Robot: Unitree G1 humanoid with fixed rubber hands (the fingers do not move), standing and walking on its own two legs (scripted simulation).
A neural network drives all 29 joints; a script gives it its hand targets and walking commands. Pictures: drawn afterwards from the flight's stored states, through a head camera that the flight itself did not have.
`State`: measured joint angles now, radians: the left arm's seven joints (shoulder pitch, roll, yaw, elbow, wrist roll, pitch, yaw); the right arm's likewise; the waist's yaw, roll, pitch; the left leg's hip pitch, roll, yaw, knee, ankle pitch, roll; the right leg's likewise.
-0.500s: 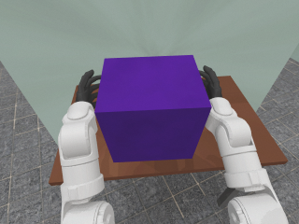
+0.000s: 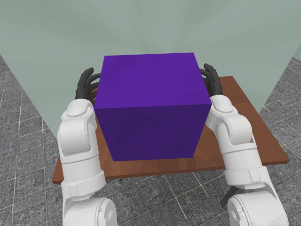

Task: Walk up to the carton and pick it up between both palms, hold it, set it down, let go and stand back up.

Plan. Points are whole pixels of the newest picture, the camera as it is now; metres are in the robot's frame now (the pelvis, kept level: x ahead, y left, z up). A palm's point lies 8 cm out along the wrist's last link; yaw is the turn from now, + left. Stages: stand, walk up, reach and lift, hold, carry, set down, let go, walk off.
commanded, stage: hold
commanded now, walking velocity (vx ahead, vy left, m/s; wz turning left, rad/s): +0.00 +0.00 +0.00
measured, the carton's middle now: (151, 109) +0.34 +0.00 +0.16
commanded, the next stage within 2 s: set down in 1.62 s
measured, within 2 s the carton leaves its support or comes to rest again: neither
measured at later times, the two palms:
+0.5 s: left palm (86, 103) +0.34 +0.16 +0.19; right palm (210, 98) +0.36 -0.14 +0.17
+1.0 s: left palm (94, 112) +0.34 +0.14 +0.16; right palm (214, 109) +0.35 -0.16 +0.14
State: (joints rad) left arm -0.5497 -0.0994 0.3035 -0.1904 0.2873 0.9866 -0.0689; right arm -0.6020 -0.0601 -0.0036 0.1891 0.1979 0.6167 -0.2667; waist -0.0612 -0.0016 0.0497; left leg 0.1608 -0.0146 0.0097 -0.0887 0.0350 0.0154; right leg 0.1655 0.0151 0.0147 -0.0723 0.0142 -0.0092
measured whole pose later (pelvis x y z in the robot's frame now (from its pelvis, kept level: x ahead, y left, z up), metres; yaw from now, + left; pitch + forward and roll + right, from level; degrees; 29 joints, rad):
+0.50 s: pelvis +0.00 +0.00 +0.00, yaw -1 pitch -3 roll +0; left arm -0.55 -0.09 0.29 -0.11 0.27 0.92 -0.05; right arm -0.59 -0.06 -0.01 0.25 0.19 0.56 -0.26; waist -0.05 0.00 0.00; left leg 0.10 -0.02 0.02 -0.09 0.04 0.02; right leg 0.09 0.01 0.02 -0.04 0.01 0.00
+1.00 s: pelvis +0.00 -0.01 +0.00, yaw +4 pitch -7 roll -1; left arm -0.46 -0.05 0.18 -0.07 0.28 0.70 -0.04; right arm -0.47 -0.04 0.00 0.28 0.16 0.29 -0.26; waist -0.09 -0.08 0.11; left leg 0.02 0.00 -0.05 0.24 -0.13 0.00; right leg 0.09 0.03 -0.06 0.15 -0.11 -0.03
